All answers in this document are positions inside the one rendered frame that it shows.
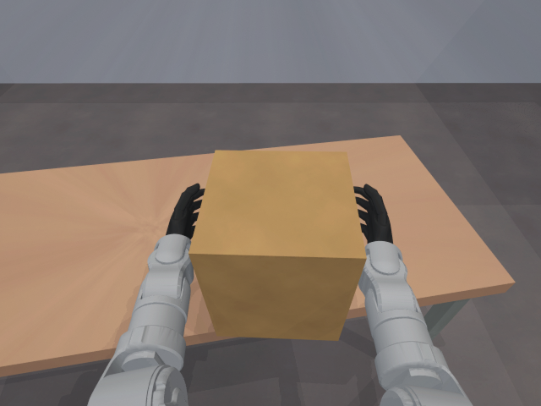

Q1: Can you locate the robot left upper arm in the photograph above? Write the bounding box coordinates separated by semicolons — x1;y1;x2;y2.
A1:
89;365;189;406

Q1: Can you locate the table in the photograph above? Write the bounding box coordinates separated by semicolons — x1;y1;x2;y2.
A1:
0;135;515;377

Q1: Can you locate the robot left hand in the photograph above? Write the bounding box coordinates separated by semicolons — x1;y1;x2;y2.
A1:
166;184;205;239

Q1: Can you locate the robot left forearm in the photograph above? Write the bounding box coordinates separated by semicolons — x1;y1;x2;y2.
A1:
87;234;194;406

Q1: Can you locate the robot right hand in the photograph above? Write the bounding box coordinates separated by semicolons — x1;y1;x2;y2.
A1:
353;184;393;244

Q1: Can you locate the carton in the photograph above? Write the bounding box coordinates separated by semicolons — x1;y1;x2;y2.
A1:
189;150;367;341

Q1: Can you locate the robot right upper arm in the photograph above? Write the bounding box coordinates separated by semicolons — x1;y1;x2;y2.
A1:
380;384;473;406

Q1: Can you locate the robot right forearm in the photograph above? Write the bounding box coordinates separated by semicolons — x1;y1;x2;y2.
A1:
358;241;471;403

